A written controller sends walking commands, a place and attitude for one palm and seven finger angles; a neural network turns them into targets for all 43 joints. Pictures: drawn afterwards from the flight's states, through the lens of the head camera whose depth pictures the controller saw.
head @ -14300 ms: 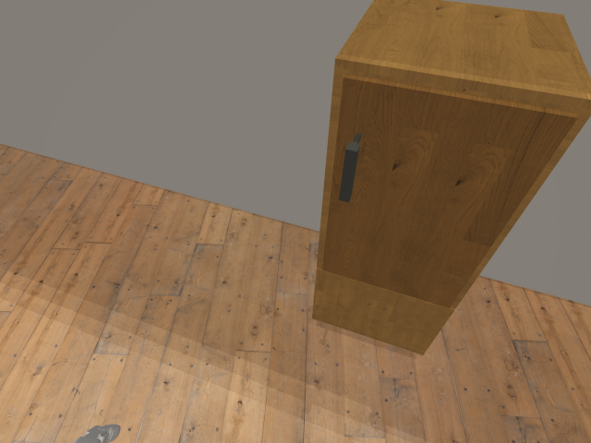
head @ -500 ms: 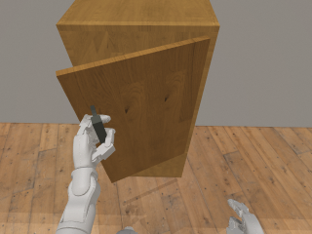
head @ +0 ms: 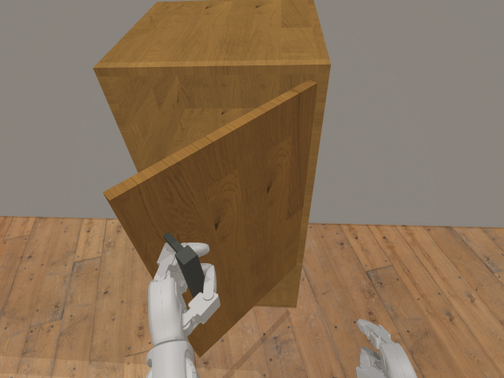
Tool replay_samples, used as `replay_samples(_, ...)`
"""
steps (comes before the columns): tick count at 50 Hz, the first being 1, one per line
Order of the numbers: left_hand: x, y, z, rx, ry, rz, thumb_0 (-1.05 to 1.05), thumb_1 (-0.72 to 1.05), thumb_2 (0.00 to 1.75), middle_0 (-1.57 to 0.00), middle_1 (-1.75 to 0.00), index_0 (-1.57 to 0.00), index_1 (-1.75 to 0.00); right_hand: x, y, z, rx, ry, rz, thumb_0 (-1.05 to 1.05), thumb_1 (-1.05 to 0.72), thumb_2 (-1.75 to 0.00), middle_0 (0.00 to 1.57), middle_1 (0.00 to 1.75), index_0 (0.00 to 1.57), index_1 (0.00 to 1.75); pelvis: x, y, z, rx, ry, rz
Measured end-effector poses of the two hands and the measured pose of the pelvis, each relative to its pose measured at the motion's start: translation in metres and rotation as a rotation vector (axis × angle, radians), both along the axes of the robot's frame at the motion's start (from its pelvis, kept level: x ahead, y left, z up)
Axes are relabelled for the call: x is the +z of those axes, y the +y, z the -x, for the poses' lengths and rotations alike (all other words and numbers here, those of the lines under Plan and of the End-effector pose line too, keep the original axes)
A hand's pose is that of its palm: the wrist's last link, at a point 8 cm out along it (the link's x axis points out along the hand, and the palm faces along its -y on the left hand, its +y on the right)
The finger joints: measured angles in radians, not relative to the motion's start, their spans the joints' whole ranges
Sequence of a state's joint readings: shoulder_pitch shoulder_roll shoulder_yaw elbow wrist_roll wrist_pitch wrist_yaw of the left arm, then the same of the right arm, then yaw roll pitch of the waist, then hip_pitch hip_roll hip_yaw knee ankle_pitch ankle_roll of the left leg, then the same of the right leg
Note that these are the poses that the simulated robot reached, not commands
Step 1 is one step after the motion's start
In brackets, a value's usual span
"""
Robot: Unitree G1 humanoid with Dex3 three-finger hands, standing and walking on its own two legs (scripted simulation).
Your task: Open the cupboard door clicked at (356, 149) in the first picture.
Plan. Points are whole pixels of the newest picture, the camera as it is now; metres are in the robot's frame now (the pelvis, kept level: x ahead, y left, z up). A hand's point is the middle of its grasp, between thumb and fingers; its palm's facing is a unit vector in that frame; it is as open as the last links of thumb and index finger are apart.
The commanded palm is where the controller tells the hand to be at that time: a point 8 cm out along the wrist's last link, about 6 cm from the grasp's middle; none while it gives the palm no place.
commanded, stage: open thumb and fingers to let go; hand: left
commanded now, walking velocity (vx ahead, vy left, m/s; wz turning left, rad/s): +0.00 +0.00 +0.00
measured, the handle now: (186, 269) +0.28 +0.11 +0.06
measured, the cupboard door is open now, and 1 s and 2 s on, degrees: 47 42 47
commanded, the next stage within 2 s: slide the hand sideways off the handle in 0.84 s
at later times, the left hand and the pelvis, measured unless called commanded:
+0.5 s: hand (199, 290) +0.24 +0.08 +0.07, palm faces +0.32 -0.95 +0.01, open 11.8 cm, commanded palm +0.20 +0.11 +0.07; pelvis -0.01 +0.00 +0.00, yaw +1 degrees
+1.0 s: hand (197, 291) +0.24 +0.09 +0.07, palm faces +0.20 -0.98 -0.01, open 15.4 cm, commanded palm +0.20 +0.11 +0.07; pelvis -0.02 +0.03 -0.01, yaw +0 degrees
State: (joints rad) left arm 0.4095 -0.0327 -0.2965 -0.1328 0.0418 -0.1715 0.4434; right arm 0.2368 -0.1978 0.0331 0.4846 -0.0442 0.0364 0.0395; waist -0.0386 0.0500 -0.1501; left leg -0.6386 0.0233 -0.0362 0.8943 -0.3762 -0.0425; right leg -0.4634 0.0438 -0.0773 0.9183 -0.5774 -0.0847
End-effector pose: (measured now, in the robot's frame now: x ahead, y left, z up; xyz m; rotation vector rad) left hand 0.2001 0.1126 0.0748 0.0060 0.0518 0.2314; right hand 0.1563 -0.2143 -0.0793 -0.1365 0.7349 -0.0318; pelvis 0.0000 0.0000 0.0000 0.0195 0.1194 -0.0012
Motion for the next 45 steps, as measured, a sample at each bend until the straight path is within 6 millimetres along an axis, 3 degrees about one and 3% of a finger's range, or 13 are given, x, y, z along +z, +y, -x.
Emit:
replay_samples(7, -0.004, 0.003, -0.009, 0.091, -0.031, 0.003, 0.0, 0.64, 0.76, -0.36, -1.32, -0.38, -1.34, -0.008, -0.013, -0.005, 0.019, 0.011, 0.041, 0.01, -0.91, -0.9, 0.2, 0.3, 0.2, 0.3, -0.005, -0.007, 0.003, 0.013, 0.011, -0.007)
replay_samples(12, -0.004, 0.005, -0.009, 0.109, -0.029, 0.006, 0.0, 0.52, 0.73, -0.36, -1.31, -0.39, -1.32, -0.008, -0.014, -0.007, 0.026, 0.013, 0.038, 0.01, -0.91, -0.9, 0.2, 0.3, 0.2, 0.3, -0.004, -0.009, 0.003, 0.017, 0.013, -0.012)
replay_samples(27, -0.006, 0.013, -0.002, 0.091, -0.036, 0.01, 0.0, -0.27, 0.4, -0.31, -1.21, -0.34, -1.21, -0.008, -0.001, -0.005, 0.033, 0.012, 0.033, 0.01, -0.91, -0.9, 0.2, 0.3, 0.2, 0.3, -0.005, 0.0, 0.007, 0.014, 0.022, -0.004)
replay_samples(34, -0.006, 0.016, -0.004, 0.067, -0.046, 0.013, -0.01, -0.44, 0.32, -0.28, -1.01, -0.31, -1.02, -0.007, 0.009, -0.001, 0.028, 0.005, 0.037, 0.01, -0.91, -0.9, 0.2, 0.3, 0.2, 0.3, -0.006, 0.009, 0.011, 0.01, 0.018, 0.007)
replay_samples(45, -0.006, 0.018, -0.01, 0.02, -0.045, 0.003, -0.02, -0.5, 0.3, -0.26, -0.58, -0.27, -0.59, -0.004, 0.027, 0.003, 0.027, -0.006, 0.028, 0.01, -0.91, -0.9, 0.2, 0.3, 0.2, 0.3, -0.007, 0.023, 0.016, 0.003, 0.013, 0.025)
